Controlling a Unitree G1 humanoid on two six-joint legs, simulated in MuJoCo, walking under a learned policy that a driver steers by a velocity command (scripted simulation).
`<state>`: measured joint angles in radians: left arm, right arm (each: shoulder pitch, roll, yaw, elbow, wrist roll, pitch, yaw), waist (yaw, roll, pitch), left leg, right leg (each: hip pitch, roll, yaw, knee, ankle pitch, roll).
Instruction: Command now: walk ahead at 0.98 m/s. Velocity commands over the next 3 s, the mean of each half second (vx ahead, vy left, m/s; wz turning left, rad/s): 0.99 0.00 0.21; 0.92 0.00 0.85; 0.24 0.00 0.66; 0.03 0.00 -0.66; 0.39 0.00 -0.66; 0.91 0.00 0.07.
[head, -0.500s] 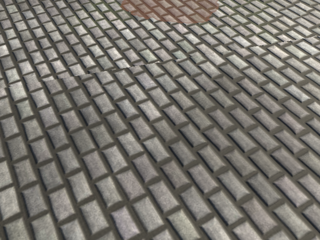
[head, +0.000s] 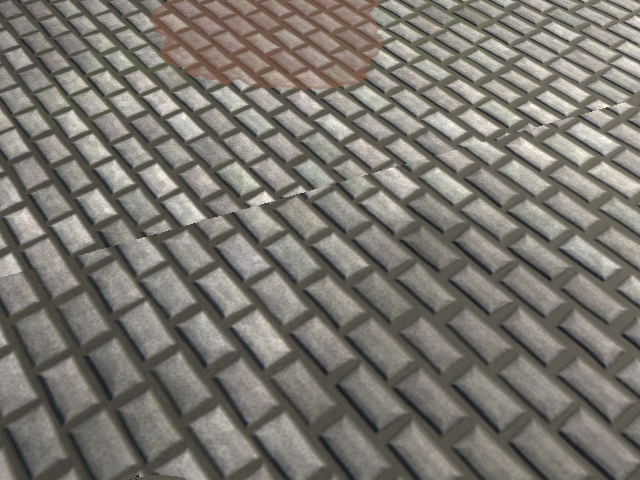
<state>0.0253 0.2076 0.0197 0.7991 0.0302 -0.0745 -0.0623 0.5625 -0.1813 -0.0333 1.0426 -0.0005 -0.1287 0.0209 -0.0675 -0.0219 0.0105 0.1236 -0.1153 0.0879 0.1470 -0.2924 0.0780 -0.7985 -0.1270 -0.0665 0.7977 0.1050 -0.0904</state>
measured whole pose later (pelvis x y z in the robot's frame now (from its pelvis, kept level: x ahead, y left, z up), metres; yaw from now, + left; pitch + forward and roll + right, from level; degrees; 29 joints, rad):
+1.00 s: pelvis +0.95 +0.10 -0.01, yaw +33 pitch +2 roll +0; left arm -0.05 0.24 -0.04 0.60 0.04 -0.10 -0.01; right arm 0.49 -0.29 -0.08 0.89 -0.03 -0.07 0.02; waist -0.14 -0.03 0.05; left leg 0.03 -0.20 -0.25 0.55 -0.39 0.13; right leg -0.61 -0.03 0.08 0.58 0.19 -0.02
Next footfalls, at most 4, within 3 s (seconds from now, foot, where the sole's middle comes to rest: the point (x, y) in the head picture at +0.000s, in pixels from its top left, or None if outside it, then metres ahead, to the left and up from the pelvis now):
0.14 right None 0.35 -0.07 -0.77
0.62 left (282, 357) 0.78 0.07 -0.77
1.00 right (275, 217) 1.22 0.08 -0.77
1.36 left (173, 246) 1.13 0.35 -0.77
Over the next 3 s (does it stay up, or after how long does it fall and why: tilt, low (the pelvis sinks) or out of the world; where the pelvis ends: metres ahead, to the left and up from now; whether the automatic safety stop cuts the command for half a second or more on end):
stays up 1.70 0.22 -0.12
